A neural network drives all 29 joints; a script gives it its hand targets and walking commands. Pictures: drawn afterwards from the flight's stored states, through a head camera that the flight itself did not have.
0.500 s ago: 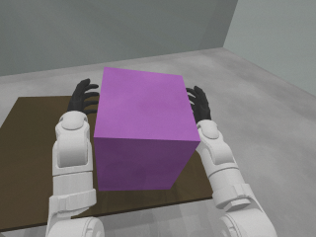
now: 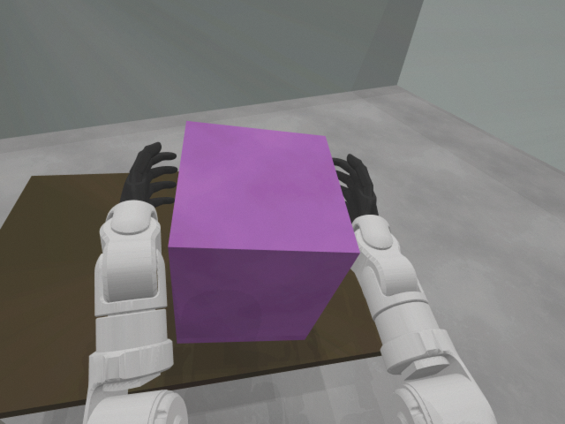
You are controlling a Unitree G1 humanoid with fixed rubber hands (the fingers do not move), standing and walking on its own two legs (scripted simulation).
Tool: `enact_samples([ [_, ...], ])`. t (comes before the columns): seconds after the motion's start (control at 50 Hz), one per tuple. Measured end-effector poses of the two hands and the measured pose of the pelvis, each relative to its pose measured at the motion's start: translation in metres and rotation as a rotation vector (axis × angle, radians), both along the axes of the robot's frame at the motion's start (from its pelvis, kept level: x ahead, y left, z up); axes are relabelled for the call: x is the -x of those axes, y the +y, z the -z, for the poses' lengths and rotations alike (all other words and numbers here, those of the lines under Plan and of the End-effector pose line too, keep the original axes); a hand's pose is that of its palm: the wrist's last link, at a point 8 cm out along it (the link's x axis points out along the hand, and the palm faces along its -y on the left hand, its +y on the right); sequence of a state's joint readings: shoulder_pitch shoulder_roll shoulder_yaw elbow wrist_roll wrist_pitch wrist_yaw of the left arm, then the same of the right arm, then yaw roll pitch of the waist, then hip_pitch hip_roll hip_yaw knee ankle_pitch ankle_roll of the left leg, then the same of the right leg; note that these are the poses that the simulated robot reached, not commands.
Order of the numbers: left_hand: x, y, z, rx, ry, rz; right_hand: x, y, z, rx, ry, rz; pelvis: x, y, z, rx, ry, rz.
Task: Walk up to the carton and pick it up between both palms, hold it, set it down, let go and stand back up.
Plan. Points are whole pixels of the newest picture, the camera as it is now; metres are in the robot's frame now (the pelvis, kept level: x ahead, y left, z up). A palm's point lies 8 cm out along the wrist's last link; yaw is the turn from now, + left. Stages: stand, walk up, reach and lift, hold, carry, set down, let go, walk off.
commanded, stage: hold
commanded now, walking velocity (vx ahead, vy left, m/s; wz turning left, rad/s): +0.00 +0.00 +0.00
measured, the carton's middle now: (250, 240) +0.37 +0.02 +0.11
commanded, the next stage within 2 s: set down in 0.76 s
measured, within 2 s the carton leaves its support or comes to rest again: neither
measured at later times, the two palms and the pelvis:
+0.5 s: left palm (143, 204) +0.35 +0.16 +0.19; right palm (363, 213) +0.36 -0.13 +0.17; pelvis +0.00 +0.00 +0.00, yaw +0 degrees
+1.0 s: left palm (142, 201) +0.35 +0.16 +0.19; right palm (361, 209) +0.36 -0.13 +0.18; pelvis +0.00 -0.01 +0.00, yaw +0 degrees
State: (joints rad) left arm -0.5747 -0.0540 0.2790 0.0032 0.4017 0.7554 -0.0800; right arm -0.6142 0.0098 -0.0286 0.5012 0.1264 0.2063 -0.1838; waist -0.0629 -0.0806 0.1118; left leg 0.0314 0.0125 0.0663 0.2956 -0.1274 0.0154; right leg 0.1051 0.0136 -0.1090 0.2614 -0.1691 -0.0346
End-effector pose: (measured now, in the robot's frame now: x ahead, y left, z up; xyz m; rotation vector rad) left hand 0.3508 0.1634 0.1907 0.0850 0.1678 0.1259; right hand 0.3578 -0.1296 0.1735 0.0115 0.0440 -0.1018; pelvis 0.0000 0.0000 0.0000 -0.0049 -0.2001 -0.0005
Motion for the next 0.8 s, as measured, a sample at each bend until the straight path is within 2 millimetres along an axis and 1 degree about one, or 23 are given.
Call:
enact_samples([
  [0.34,-0.0007,0.0005,-0.0001,0.003,-0.001,0.004,0.0001,0.0004,-0.0011,0.002,0.0,0.003,0.0006,-0.0001,-0.0001,-0.001,0.001,-0.001],
  [0.56,-0.0023,-0.0053,0.0035,0.006,-0.001,0.02,0.0028,-0.0057,0.0007,0.007,-0.002,0.019,0.0012,-0.0017,0.0001,-0.002,0.001,0.005],
  [0.8,0.0013,-0.0062,0.0016,-0.005,-0.016,0.016,0.0041,-0.0067,-0.0025,0.009,-0.019,0.011,0.0022,-0.0054,0.0005,-0.003,-0.001,0.002],
])
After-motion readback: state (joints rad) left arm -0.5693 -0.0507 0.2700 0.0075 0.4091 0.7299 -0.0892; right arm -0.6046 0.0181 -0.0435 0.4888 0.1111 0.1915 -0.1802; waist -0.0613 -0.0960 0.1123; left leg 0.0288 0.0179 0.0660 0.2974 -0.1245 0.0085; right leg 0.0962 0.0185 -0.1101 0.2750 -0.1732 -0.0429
